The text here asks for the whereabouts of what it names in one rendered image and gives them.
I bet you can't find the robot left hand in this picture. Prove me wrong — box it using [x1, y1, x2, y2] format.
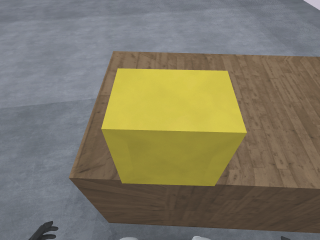
[28, 221, 59, 240]

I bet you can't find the carton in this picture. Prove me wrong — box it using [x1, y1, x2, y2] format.
[101, 68, 247, 186]

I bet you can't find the pedestal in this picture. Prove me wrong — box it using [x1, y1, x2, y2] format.
[69, 51, 320, 234]

